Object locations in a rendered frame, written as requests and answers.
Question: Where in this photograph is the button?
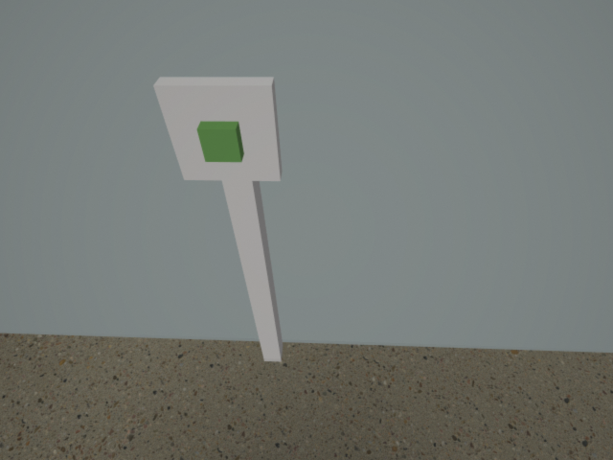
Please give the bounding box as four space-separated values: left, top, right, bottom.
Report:
197 122 244 162

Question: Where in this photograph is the panel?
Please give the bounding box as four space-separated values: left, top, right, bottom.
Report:
153 77 283 362

